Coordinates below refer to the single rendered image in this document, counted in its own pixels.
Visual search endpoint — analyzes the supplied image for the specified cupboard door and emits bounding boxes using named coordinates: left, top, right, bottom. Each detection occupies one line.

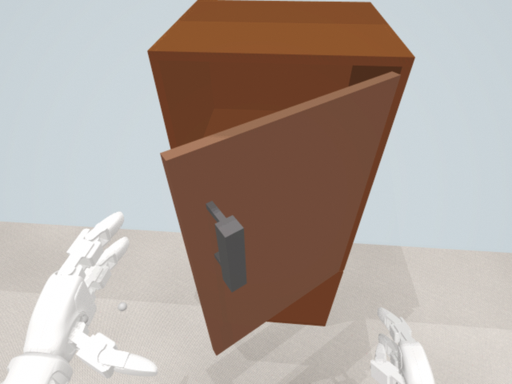
left=160, top=71, right=401, bottom=356

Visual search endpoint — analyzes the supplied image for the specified robot right hand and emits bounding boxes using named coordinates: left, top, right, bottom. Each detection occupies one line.
left=370, top=307, right=435, bottom=384

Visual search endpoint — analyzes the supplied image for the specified handle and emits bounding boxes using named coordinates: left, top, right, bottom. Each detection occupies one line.
left=206, top=201, right=246, bottom=292

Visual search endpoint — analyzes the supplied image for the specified robot left hand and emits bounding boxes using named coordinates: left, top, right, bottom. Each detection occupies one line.
left=23, top=211, right=158, bottom=378

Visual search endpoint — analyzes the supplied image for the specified robot left forearm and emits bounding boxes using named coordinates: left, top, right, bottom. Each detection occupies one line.
left=1, top=353, right=73, bottom=384

